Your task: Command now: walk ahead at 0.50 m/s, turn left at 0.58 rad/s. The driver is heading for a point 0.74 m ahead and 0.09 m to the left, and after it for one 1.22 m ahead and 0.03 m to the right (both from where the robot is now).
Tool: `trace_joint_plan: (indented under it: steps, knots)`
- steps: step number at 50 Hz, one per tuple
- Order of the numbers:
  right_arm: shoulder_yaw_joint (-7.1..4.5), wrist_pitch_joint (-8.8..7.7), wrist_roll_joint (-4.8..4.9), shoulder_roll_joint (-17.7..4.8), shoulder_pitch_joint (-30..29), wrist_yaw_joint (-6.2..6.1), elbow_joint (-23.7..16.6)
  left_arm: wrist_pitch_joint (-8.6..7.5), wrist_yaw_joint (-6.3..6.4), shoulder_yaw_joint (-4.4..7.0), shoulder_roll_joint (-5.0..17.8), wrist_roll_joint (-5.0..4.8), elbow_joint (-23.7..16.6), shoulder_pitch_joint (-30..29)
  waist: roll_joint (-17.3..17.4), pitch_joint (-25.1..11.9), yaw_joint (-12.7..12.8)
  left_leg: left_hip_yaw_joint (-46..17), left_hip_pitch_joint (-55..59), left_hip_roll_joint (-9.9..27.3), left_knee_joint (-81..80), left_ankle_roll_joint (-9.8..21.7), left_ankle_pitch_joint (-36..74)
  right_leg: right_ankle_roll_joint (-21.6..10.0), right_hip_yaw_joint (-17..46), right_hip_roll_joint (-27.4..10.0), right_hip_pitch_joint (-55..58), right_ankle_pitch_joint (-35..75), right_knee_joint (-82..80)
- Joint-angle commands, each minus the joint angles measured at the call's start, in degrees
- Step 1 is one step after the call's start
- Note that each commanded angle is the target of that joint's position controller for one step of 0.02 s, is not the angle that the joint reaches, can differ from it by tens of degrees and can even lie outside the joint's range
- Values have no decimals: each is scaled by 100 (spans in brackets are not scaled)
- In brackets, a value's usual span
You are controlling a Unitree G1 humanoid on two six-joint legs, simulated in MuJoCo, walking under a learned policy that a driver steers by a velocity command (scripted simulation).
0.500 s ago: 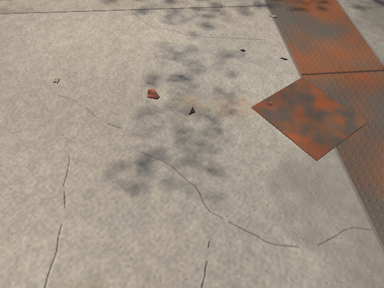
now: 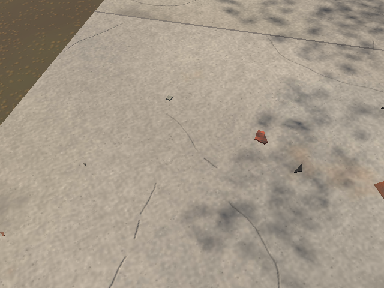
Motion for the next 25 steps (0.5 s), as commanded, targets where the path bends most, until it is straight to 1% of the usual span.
trace_joint_plan:
  steps: [1, 2, 4, 6, 7, 8, 9, 10, 11, 12, 13, 14, 15, 16, 17, 18, 19, 20, 21, 22, 23, 25]
  knots:
    - [84, -34, 12, 35, -275, 96, -435, -95, 0, 71, 530, -1, -290, -23, -743, 85, -115, 79, -274, 113, -712, -55, 681, -517, 568, -1481, 133, 2036, -750]
    - [113, -45, 13, 66, -467, 120, -498, -90, 5, 76, 566, -2, -276, 13, -754, 129, -74, 182, -155, 102, -1084, -43, 863, -485, 416, -1458, 143, 2065, -747]
    - [159, -59, 5, 92, -877, 165, -652, -73, 33, 99, 681, -7, -225, 171, -772, 228, 41, 422, 25, 84, -1699, 25, 965, -459, 219, -1537, 287, 2140, -755]
    - [171, -62, -11, 61, -1150, 188, -778, -29, 66, 123, 775, -4, -151, 349, -763, 309, 117, 598, 110, 43, -2117, 127, 736, -437, 67, -1642, 617, 2341, -675]
    - [167, -59, -26, 37, -1235, 188, -826, 8, 84, 131, 810, 0, -112, 427, -760, 326, 138, 683, 160, -11, -2285, 194, 535, -420, -15, -1684, 804, 2565, -568]
    - [156, -55, -41, 9, -1265, 178, -857, 52, 101, 139, 854, 8, -78, 475, -774, 307, 130, 783, 279, -106, -2433, 277, 284, -394, -119, -1710, 971, 3024, -378]
    - [137, -49, -55, -24, -1205, 154, -862, 94, 119, 151, 924, 12, -54, 490, -827, 227, 78, 903, 517, -267, -2550, 376, -6, -361, -240, -1720, 1102, 3851, -66]
    - [106, -45, -73, -84, -1023, 121, -832, 141, 135, 173, 1025, 13, -30, 505, -912, 67, -13, 1019, 841, -472, -2618, 487, -331, -331, -342, -1730, 1218, 4744, 395]
    - [54, -62, -79, -172, -608, 85, -732, 199, 142, 189, 1114, 14, -22, 499, -942, -208, -196, 1072, 1311, -696, -2736, 618, -570, -323, -404, -1728, 1288, 5352, 1121]
    - [-22, -114, -106, -284, 129, 31, -514, 258, 139, 194, 1166, -14, -58, 436, -838, -648, -516, 1045, 2241, -902, -3108, 768, -472, -259, -496, -1674, 1012, 5200, 2207]
    - [-166, -156, -173, -620, 1101, -60, -221, 277, 126, 172, 1111, -12, -194, 351, -438, -1235, -948, 326, 3754, -529, -3425, 1018, -592, -70, -543, -1538, -63, 3788, 3759]
    - [-308, -162, -146, -1259, 1086, -135, -278, 247, 18, 20, 397, -55, -619, 499, 894, -1682, -570, -2452, 5530, 1261, -3653, 1624, -912, 250, -444, -705, -2593, -1259, 5636]
    - [-349, -90, 21, -1411, 1375, -174, -411, 200, -15, 110, 815, -17, -876, -86, 454, -1988, -830, -4251, 5726, 1731, -4416, 1984, -466, 357, 761, -121, -3492, -1965, 6553]
    - [-313, -57, 67, -1252, 1209, -227, -281, 149, -43, 92, 784, -43, -1030, -602, 13, -1180, -760, -3178, 5288, 1532, -4468, 1813, 188, 293, 1092, -477, -3977, -1288, 6431]
    - [-233, -85, 131, -951, 964, -253, -239, 87, -42, 38, 699, -57, -988, -551, -201, -640, -523, -2535, 4485, 1312, -4530, 1620, 911, 269, 1087, -675, -3740, -843, 5872]
    - [-176, -128, 137, -757, 684, -268, -270, 111, -32, 49, 698, -3, -900, -463, -378, -384, -267, -2060, 3889, 974, -4612, 1394, 1427, 285, 1122, -815, -3354, -721, 5411]
    - [-123, -170, 181, -619, 505, -286, -295, 213, -35, 47, 693, 109, -875, -313, -309, -340, -59, -1754, 3471, 729, -4696, 1309, 1764, 347, 1156, -865, -2983, -714, 5173]
    - [-87, -222, 196, -555, 448, -274, -321, 323, -52, 48, 674, 167, -832, -174, -249, -408, 40, -1588, 3260, 619, -4757, 1286, 1956, 401, 1159, -868, -2734, -717, 5021]
    - [-82, -284, 216, -568, 540, -256, -302, 404, -77, 47, 642, 191, -858, -181, -246, -426, 65, -1537, 3159, 544, -4800, 1303, 2144, 454, 1115, -834, -2679, -708, 4897]
    - [-96, -320, 227, -634, 644, -245, -262, 453, -100, 39, 594, 191, -890, -254, -248, -384, 69, -1457, 3062, 463, -4870, 1292, 2125, 498, 1079, -814, -2716, -582, 4726]
    - [-103, -342, 211, -678, 751, -240, -228, 483, -119, 28, 554, 181, -919, -373, -233, -332, 45, -1385, 3022, 415, -4966, 1251, 1997, 524, 1034, -800, -2813, -365, 4543]
    - [-86, -365, 199, -671, 1044, -239, -134, 504, -138, 15, 536, 170, -1046, -815, -135, -131, -110, -1331, 3076, 367, -5135, 1120, 1880, 551, 982, -812, -3136, 145, 4087]
Keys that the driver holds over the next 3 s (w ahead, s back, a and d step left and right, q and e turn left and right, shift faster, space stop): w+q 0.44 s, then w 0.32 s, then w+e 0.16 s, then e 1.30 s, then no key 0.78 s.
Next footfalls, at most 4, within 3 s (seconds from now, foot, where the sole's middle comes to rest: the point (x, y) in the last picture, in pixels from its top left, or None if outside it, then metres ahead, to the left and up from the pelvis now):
0.26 left None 0.27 0.12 -0.78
0.82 right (191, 243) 0.63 0.08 -0.78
1.34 left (139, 216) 0.74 0.28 -0.78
1.80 right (194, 241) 0.64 0.07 -0.78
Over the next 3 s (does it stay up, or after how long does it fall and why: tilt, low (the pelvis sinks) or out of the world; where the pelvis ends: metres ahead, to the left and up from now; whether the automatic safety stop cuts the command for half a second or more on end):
stays up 0.60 0.17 0.00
